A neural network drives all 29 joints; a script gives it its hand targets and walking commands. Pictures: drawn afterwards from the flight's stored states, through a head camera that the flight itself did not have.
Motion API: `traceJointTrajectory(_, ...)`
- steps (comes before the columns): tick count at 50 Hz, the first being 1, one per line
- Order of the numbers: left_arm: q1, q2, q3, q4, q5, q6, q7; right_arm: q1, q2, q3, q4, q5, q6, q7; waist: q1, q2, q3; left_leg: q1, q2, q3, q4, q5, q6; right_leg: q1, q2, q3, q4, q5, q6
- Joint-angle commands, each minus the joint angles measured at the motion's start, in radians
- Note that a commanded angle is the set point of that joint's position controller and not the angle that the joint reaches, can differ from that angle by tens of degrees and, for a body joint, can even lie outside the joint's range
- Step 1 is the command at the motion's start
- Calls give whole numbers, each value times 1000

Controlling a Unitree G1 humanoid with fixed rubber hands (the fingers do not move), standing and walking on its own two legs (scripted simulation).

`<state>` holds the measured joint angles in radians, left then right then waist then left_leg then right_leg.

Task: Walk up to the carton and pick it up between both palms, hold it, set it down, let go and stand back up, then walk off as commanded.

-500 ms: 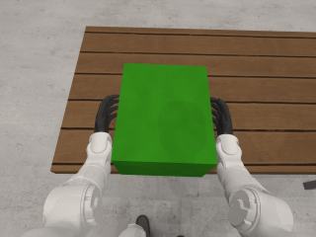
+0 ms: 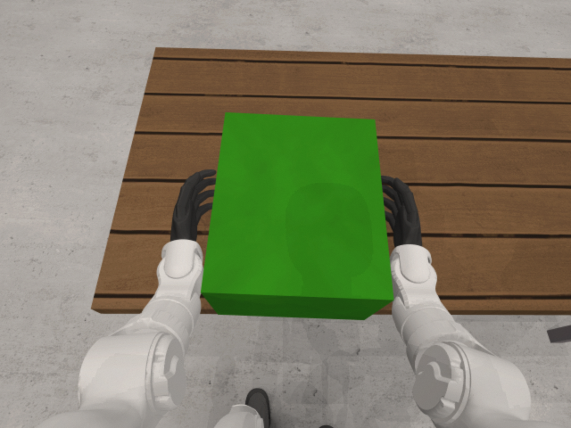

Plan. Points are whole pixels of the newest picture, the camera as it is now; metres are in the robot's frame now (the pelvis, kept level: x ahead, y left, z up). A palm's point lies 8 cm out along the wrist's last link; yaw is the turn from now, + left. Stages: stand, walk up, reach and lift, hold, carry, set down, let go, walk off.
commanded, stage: reach and lift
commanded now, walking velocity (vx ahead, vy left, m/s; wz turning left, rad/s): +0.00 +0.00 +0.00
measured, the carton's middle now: (295, 217) +0.42 +0.02 -0.04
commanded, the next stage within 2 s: none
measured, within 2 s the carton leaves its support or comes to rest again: leaves its support in 0.06 s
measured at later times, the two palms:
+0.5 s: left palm (185, 224) +0.39 +0.18 -0.01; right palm (408, 232) +0.39 -0.14 +0.00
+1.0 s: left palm (181, 195) +0.40 +0.17 +0.06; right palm (433, 212) +0.39 -0.15 +0.06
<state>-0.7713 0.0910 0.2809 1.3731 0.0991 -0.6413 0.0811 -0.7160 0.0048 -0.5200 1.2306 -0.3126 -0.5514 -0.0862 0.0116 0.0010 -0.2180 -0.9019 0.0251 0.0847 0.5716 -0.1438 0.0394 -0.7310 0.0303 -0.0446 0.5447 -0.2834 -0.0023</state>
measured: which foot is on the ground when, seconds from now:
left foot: down 0.00-1.00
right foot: down 0.00-1.00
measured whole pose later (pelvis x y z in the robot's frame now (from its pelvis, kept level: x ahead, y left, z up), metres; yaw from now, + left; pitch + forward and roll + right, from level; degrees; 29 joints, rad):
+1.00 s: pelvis -0.01 +0.00 +0.01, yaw +0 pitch +20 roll -3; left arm -0.77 0.09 0.09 1.14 0.01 -0.38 0.15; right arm -0.69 -0.09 -0.14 1.10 0.02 -0.37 -0.16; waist 0.01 0.00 -0.24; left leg -0.77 0.03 0.08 0.56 -0.13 0.04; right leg -0.60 0.03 -0.04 0.54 -0.28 0.00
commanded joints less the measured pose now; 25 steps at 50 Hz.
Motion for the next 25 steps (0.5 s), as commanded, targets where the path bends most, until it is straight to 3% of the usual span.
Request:
traceJointTrajectory(1,-592,-593,-247,-114,168,-62,-103,-478,596,331,55,-147,-133,134,-19,45,-756,749,41,-74,93,477,-92,86,19,-54,-5,399,-10)
traceJointTrajectory(13,-583,-625,-299,-136,148,-71,-94,-492,579,390,64,-124,-166,133,-6,56,-792,810,52,-87,70,471,-96,53,34,-61,-31,345,-17)
traceJointTrajectory(25,-593,-681,-382,-178,77,-59,-89,-519,612,502,10,-36,-145,124,-11,59,-838,858,53,-104,78,484,-95,58,41,-49,-34,343,-13)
